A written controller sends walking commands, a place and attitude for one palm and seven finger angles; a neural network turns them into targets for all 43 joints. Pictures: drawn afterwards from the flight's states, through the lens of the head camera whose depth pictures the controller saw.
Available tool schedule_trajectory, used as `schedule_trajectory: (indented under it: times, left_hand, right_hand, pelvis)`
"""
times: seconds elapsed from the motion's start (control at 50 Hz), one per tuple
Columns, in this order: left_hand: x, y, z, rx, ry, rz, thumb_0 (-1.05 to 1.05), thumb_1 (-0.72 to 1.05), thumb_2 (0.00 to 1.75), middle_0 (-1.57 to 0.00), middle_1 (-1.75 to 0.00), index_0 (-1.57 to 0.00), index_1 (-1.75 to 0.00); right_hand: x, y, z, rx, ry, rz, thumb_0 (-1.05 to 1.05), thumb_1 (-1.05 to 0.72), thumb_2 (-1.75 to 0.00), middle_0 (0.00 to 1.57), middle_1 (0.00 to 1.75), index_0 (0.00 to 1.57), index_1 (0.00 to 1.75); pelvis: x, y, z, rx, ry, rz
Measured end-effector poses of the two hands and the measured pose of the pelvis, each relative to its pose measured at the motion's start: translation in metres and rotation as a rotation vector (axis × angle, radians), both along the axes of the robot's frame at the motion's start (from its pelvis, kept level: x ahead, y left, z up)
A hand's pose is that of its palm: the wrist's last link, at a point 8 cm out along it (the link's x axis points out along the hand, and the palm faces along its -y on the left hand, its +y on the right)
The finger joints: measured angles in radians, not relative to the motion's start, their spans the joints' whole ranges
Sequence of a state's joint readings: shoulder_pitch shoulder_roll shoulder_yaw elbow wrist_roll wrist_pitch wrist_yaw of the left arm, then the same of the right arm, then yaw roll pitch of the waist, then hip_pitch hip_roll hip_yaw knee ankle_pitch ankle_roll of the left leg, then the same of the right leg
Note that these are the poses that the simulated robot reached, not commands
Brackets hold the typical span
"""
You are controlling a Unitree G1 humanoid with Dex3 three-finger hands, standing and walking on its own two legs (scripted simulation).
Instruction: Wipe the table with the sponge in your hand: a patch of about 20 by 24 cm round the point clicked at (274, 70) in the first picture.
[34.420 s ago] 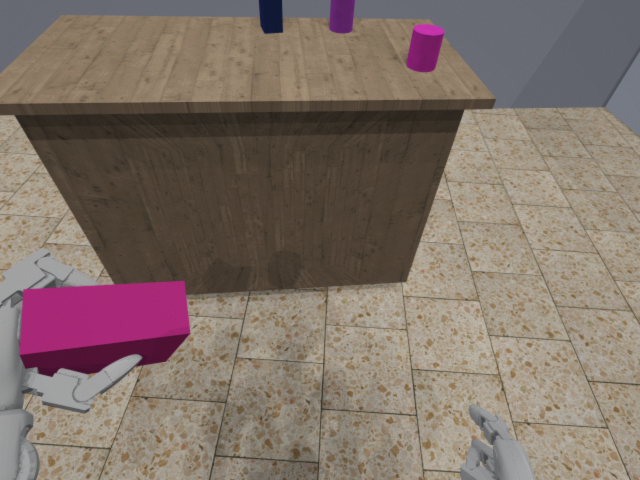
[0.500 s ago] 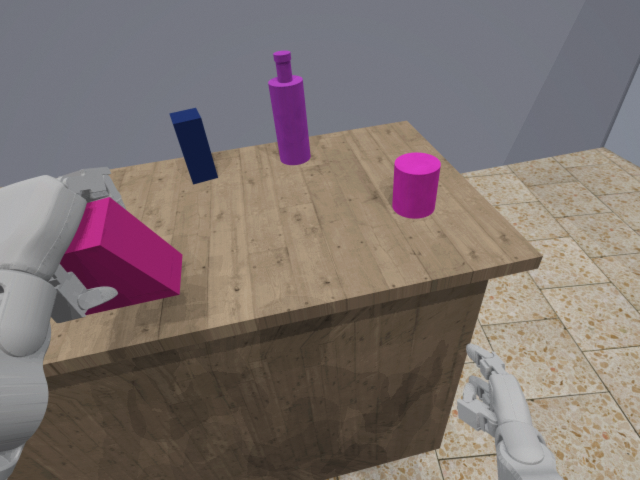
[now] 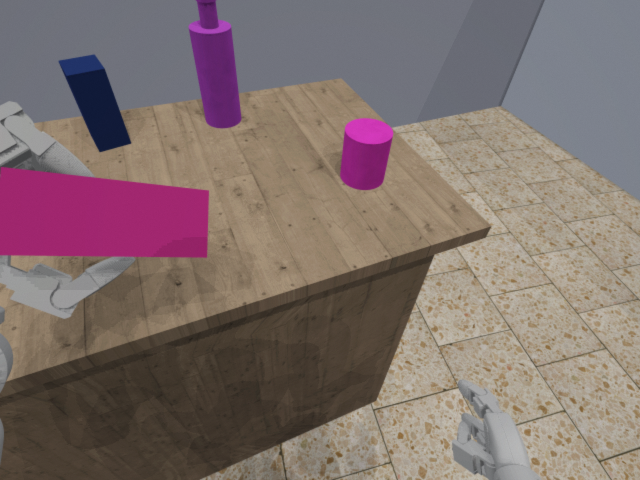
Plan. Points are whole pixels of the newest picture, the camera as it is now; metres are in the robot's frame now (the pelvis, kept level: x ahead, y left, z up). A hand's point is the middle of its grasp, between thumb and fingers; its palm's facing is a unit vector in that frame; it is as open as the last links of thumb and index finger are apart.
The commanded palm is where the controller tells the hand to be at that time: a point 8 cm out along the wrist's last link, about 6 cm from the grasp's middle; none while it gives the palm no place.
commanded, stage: step back with the hand held close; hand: left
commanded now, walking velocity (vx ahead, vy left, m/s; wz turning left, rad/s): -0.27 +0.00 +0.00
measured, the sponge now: (134, 225) +0.25 +0.19 +0.25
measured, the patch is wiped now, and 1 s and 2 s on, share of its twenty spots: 1.00 1.00 1.00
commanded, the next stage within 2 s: stop stepping back and stand still in 0.94 s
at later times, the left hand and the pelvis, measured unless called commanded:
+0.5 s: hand out of the picture +0.16 +0.24 +0.32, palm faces +0.59 -0.73 -0.36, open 9.4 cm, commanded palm +0.10 +0.28 +0.31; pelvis -0.06 +0.00 +0.00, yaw +0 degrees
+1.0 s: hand out of the picture +0.05 +0.21 +0.32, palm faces +0.52 -0.80 -0.29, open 9.4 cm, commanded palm -0.02 +0.26 +0.31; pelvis -0.19 -0.01 +0.00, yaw -1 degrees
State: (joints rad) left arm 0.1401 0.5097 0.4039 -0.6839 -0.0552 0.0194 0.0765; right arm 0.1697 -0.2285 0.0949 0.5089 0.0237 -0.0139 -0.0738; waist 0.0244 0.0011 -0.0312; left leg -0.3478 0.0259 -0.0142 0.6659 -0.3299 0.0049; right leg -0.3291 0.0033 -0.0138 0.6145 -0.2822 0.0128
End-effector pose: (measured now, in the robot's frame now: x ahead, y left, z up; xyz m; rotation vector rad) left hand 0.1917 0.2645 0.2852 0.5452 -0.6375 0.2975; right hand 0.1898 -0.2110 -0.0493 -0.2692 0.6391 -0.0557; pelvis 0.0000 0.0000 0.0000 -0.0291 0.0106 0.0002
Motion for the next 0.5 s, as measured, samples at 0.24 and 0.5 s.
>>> schedule_trajectory:
  times: [0.24, 0.5]
  left_hand:
    - [0.002, -0.007, 0.023, 0.183, -0.163, -0.011, -0.01, -0.47, 1.08, -0.8, -1.41, -0.82, -1.39]
    - [-0.077, 0.014, 0.034, 0.147, -0.284, 0.072, -0.01, -0.47, 1.08, -0.8, -1.41, -0.83, -1.39]
  right_hand:
    - [-0.105, -0.048, -0.037, -0.027, 0.306, -0.223, 0.02, -0.91, -0.9, 0.2, 0.3, 0.2, 0.3]
    - [-0.078, -0.009, -0.024, 0.011, 0.085, -0.089, 0.02, -0.91, -0.9, 0.2, 0.3, 0.2, 0.3]
  pelvis:
    - [-0.015, -0.002, 0.003, -0.012, 0.051, -0.005]
    - [-0.058, 0.005, -0.002, -0.003, 0.023, -0.004]
